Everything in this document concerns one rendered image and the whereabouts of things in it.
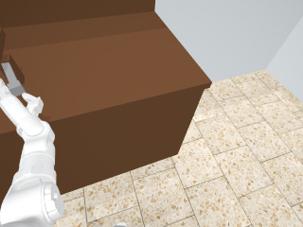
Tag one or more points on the left robot hand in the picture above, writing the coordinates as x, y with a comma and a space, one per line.
13, 107

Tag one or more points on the counter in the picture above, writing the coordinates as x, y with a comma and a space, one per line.
119, 90

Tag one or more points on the left robot forearm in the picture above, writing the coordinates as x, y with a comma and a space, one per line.
38, 155

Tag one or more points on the tap lever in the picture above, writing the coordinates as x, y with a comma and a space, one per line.
14, 84

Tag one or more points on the robot left upper arm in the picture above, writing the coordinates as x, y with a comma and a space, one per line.
39, 205

